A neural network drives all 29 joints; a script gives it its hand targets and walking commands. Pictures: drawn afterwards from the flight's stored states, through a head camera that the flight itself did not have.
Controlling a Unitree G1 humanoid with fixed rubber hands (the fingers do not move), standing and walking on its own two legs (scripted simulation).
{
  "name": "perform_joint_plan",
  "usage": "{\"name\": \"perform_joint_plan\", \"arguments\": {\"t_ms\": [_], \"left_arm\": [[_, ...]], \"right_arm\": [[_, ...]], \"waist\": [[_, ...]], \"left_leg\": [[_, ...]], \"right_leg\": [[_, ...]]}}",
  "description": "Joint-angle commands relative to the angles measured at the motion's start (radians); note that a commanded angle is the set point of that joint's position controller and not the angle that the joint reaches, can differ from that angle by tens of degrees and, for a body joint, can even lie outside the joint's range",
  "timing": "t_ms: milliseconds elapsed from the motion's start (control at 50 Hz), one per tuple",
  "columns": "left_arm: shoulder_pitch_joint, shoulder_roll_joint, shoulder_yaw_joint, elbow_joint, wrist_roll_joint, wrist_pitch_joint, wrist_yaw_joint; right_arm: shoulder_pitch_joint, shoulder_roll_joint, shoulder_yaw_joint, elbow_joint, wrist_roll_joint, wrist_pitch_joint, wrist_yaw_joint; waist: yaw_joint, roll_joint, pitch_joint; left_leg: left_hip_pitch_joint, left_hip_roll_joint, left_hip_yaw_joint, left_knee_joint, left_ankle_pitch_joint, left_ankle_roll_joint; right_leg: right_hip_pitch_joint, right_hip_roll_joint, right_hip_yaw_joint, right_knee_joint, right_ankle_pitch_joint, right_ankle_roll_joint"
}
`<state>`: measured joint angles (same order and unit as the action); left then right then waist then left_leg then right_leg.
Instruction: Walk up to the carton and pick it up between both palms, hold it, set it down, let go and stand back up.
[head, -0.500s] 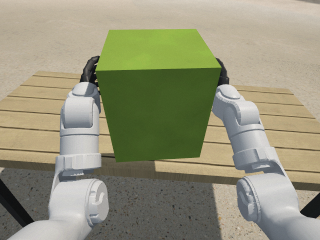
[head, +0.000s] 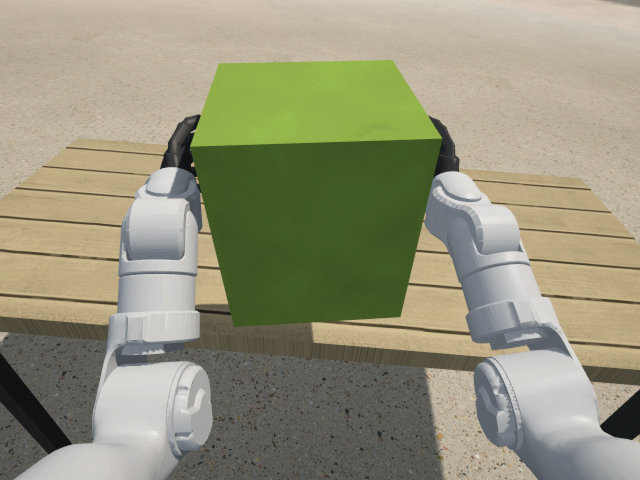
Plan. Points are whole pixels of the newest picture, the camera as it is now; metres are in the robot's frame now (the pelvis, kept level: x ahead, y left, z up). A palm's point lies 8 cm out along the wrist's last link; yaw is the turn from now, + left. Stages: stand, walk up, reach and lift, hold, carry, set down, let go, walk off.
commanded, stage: hold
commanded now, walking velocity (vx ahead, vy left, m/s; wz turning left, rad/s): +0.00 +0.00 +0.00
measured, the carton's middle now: (312, 194) +0.38 +0.00 +0.21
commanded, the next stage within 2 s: none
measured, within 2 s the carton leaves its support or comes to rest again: neither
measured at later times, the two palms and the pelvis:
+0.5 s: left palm (179, 177) +0.36 +0.15 +0.24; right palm (442, 178) +0.36 -0.15 +0.25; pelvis +0.00 +0.00 +0.00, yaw +0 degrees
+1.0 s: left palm (180, 174) +0.37 +0.15 +0.25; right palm (442, 176) +0.37 -0.15 +0.25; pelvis +0.00 +0.00 +0.00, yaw +0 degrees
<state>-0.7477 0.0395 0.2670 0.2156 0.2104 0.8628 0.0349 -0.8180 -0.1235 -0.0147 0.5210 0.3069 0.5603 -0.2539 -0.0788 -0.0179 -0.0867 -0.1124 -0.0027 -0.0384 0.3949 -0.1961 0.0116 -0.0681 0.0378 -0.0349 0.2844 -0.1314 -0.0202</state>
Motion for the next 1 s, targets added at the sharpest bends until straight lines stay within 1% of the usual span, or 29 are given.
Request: {"name": "perform_joint_plan", "arguments": {"t_ms": [0, 20, 40, 60, 100, 160, 180, 200, 220, 260, 300, 340, 400, 460, 480, 540, 580, 600, 620, 640, 680, 720, 760, 820, 840, 880, 900, 920, 980], "left_arm": [[-0.854, -0.625, -0.483, -0.189, -0.199, -0.112, -0.137], [-0.837, -0.628, -0.490, -0.192, -0.195, -0.111, -0.137], [-0.841, -0.617, -0.479, -0.196, -0.196, -0.108, -0.138], [-0.867, -0.639, -0.505, -0.209, -0.208, -0.108, -0.138], [-0.860, -0.652, -0.531, -0.239, -0.227, -0.112, -0.132], [-0.791, -0.626, -0.485, -0.201, -0.182, -0.093, -0.147], [-0.820, -0.625, -0.488, -0.202, -0.185, -0.093, -0.153], [-0.806, -0.616, -0.461, -0.162, -0.171, -0.093, -0.156], [-0.797, -0.631, -0.473, -0.170, -0.173, -0.096, -0.159], [-0.820, -0.619, -0.474, -0.185, -0.177, -0.100, -0.158], [-0.846, -0.625, -0.498, -0.201, -0.193, -0.106, -0.158], [-0.857, -0.635, -0.496, -0.174, -0.205, -0.112, -0.151], [-0.848, -0.642, -0.488, -0.164, -0.200, -0.111, -0.146], [-0.842, -0.642, -0.499, -0.210, -0.213, -0.112, -0.141], [-0.835, -0.641, -0.511, -0.214, -0.211, -0.111, -0.136], [-0.824, -0.640, -0.486, -0.157, -0.194, -0.091, -0.144], [-0.831, -0.618, -0.459, -0.131, -0.179, -0.090, -0.153], [-0.823, -0.602, -0.436, -0.115, -0.166, -0.094, -0.158], [-0.828, -0.596, -0.427, -0.081, -0.160, -0.094, -0.163], [-0.872, -0.629, -0.465, -0.129, -0.194, -0.105, -0.163], [-0.910, -0.649, -0.500, -0.178, -0.218, -0.120, -0.152], [-0.902, -0.649, -0.502, -0.162, -0.225, -0.124, -0.140], [-0.882, -0.632, -0.476, -0.158, -0.206, -0.123, -0.137], [-0.872, -0.642, -0.510, -0.199, -0.233, -0.123, -0.144], [-0.865, -0.638, -0.498, -0.177, -0.222, -0.121, -0.145], [-0.842, -0.629, -0.472, -0.167, -0.197, -0.110, -0.151], [-0.833, -0.619, -0.461, -0.143, -0.186, -0.103, -0.155], [-0.837, -0.608, -0.446, -0.154, -0.178, -0.106, -0.159], [-0.831, -0.625, -0.475, -0.154, -0.189, -0.100, -0.163]], "right_arm": [[-0.938, 0.697, 0.350, -0.364, 0.148, -0.043, 0.119], [-0.916, 0.691, 0.349, -0.347, 0.151, -0.044, 0.123], [-0.955, 0.701, 0.359, -0.368, 0.149, -0.044, 0.126], [-0.962, 0.690, 0.351, -0.389, 0.147, -0.046, 0.129], [-0.944, 0.692, 0.359, -0.403, 0.158, -0.050, 0.129], [-0.880, 0.667, 0.351, -0.353, 0.147, -0.031, 0.120], [-0.909, 0.670, 0.345, -0.374, 0.137, -0.033, 0.120], [-0.921, 0.673, 0.337, -0.351, 0.140, -0.032, 0.122], [-0.919, 0.669, 0.338, -0.371, 0.140, -0.044, 0.122], [-0.906, 0.683, 0.340, -0.338, 0.138, -0.040, 0.127], [-0.939, 0.686, 0.337, -0.358, 0.145, -0.048, 0.130], [-0.980, 0.704, 0.356, -0.391, 0.144, -0.053, 0.131], [-0.970, 0.688, 0.356, -0.378, 0.142, -0.048, 0.130], [-0.987, 0.721, 0.391, -0.442, 0.173, -0.054, 0.125], [-0.960, 0.707, 0.380, -0.413, 0.162, -0.047, 0.120], [-0.944, 0.689, 0.338, -0.345, 0.140, -0.036, 0.123], [-0.936, 0.692, 0.323, -0.312, 0.126, -0.031, 0.128], [-0.936, 0.695, 0.325, -0.293, 0.123, -0.027, 0.129], [-0.932, 0.693, 0.306, -0.252, 0.115, -0.022, 0.131], [-0.971, 0.701, 0.306, -0.309, 0.120, -0.039, 0.135], [-0.994, 0.714, 0.323, -0.350, 0.136, -0.048, 0.135], [-1.002, 0.723, 0.337, -0.368, 0.143, -0.049, 0.131], [-0.966, 0.720, 0.327, -0.328, 0.147, -0.036, 0.124], [-0.949, 0.716, 0.344, -0.364, 0.162, -0.044, 0.120], [-0.970, 0.703, 0.342, -0.378, 0.157, -0.042, 0.118], [-0.915, 0.698, 0.333, -0.321, 0.156, -0.027, 0.115], [-0.913, 0.699, 0.329, -0.320, 0.147, -0.025, 0.116], [-0.936, 0.695, 0.344, -0.332, 0.148, -0.027, 0.118], [-0.969, 0.690, 0.355, -0.385, 0.154, -0.035, 0.114]], "waist": [[-0.009, 0.064, -0.448], [-0.009, 0.090, -0.426], [-0.003, 0.063, -0.440], [-0.013, 0.060, -0.477], [-0.021, 0.091, -0.491], [-0.010, 0.079, -0.408], [-0.016, 0.066, -0.420], [-0.005, 0.055, -0.374], [-0.016, 0.070, -0.426], [-0.016, 0.058, -0.404], [-0.012, 0.082, -0.427], [0.001, 0.051, -0.456], [-0.001, 0.058, -0.440], [0.015, 0.044, -0.534], [-0.002, 0.059, -0.494], [-0.009, 0.072, -0.387], [-0.007, 0.055, -0.384], [0.011, 0.036, -0.376], [0.003, 0.042, -0.342], [-0.009, 0.066, -0.410], [-0.002, 0.075, -0.471], [-0.008, 0.076, -0.485], [-0.012, 0.064, -0.467], [-0.021, 0.087, -0.498], [-0.016, 0.066, -0.496], [-0.008, 0.074, -0.412], [-0.015, 0.074, -0.406], [0.003, 0.038, -0.410], [-0.004, 0.042, -0.456]], "left_leg": [[0.098, -0.026, -0.010, -0.039, 0.247, -0.042], [0.109, -0.026, -0.007, -0.046, 0.245, -0.044], [0.097, -0.019, -0.008, -0.042, 0.251, -0.041], [0.107, -0.019, -0.008, -0.046, 0.247, -0.047], [0.116, -0.017, -0.022, -0.023, 0.321, -0.062], [0.109, -0.029, -0.006, -0.028, 0.307, -0.055], [0.100, -0.028, -0.008, -0.039, 0.266, -0.052], [0.073, -0.026, -0.004, -0.054, 0.231, -0.043], [0.090, -0.027, -0.004, -0.048, 0.245, -0.041], [0.087, -0.026, 0.000, -0.049, 0.245, -0.042], [0.083, -0.022, -0.005, -0.052, 0.244, -0.046], [0.094, -0.022, -0.008, -0.047, 0.266, -0.043], [0.104, -0.023, -0.009, -0.046, 0.243, -0.047], [0.118, -0.027, -0.013, -0.028, 0.311, -0.035], [0.104, -0.024, -0.009, -0.030, 0.295, -0.041], [0.068, -0.016, -0.006, -0.054, 0.223, -0.043], [0.052, -0.020, -0.004, -0.070, 0.179, -0.038], [0.044, -0.022, -0.001, -0.073, 0.157, -0.030], [0.037, -0.023, 0.009, -0.094, 0.111, -0.023], [0.044, -0.023, 0.002, -0.081, 0.146, -0.032], [0.074, -0.019, -0.009, -0.062, 0.208, -0.039], [0.097, -0.024, -0.011, -0.043, 0.241, -0.043], [0.092, -0.027, -0.007, -0.043, 0.241, -0.038], [0.094, -0.028, -0.011, -0.037, 0.266, -0.048], [0.093, -0.024, -0.014, -0.036, 0.264, -0.044], [0.066, -0.024, -0.014, -0.050, 0.268, -0.046], [0.074, -0.029, -0.007, -0.057, 0.239, -0.043], [0.073, -0.030, -0.006, -0.057, 0.230, -0.035], [0.089, -0.028, -0.007, -0.049, 0.273, -0.043]], "right_leg": [[0.142, 0.029, 0.020, -0.003, 0.200, 0.060], [0.132, 0.023, 0.020, -0.007, 0.182, 0.060], [0.142, 0.023, 0.022, -0.006, 0.191, 0.059], [0.148, 0.028, 0.016, -0.002, 0.183, 0.059], [0.161, 0.026, 0.025, 0.012, 0.244, 0.052], [0.175, 0.026, 0.019, 0.007, 0.270, 0.060], [0.170, 0.030, 0.015, 0.002, 0.226, 0.065], [0.153, 0.028, 0.019, -0.011, 0.184, 0.065], [0.173, 0.019, 0.025, 0.000, 0.213, 0.064], [0.175, 0.020, 0.020, 0.000, 0.211, 0.062], [0.174, 0.018, 0.026, -0.001, 0.195, 0.055], [0.163, 0.028, 0.022, 0.004, 0.216, 0.060], [0.145, 0.032, 0.018, -0.002, 0.174, 0.059], [0.191, 0.027, 0.030, 0.011, 0.268, 0.066], [0.185, 0.028, 0.024, 0.010, 0.251, 0.062], [0.148, 0.025, 0.025, -0.012, 0.171, 0.053], [0.144, 0.019, 0.024, -0.014, 0.129, 0.050], [0.155, 0.015, 0.031, -0.017, 0.130, 0.059], [0.147, 0.012, 0.036, -0.024, 0.089, 0.060], [0.154, 0.014, 0.026, -0.003, 0.118, 0.055], [0.155, 0.023, 0.026, 0.003, 0.158, 0.049], [0.146, 0.023, 0.031, 0.008, 0.195, 0.057], [0.158, 0.020, 0.032, 0.002, 0.217, 0.064], [0.186, 0.018, 0.036, 0.010, 0.242, 0.063], [0.190, 0.018, 0.038, 0.006, 0.240, 0.063], [0.182, 0.020, 0.030, 0.002, 0.235, 0.070], [0.178, 0.018, 0.030, -0.003, 0.227, 0.068], [0.180, 0.016, 0.027, 0.000, 0.217, 0.075], [0.188, 0.030, 0.023, 0.005, 0.244, 0.069]]}}
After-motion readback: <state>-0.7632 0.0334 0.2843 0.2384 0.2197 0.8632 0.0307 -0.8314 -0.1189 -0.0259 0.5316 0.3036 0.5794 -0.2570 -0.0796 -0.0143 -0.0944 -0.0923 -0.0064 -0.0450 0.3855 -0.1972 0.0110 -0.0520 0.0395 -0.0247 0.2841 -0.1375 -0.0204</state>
